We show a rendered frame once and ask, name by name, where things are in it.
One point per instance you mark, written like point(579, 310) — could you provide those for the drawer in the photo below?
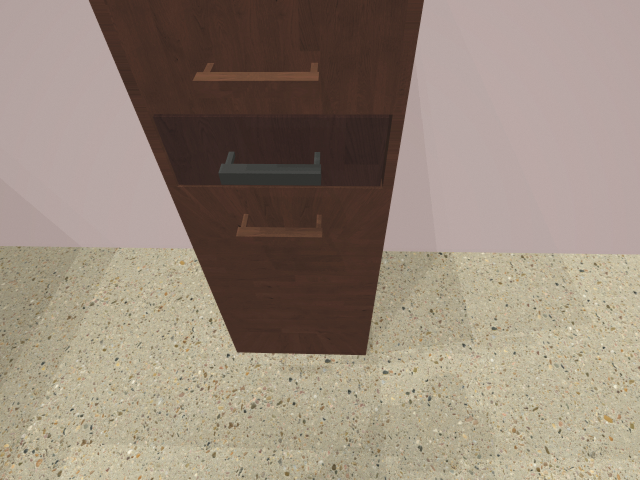
point(351, 146)

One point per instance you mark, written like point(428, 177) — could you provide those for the handle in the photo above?
point(279, 236)
point(270, 174)
point(256, 84)

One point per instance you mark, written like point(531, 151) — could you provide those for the cabinet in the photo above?
point(293, 299)

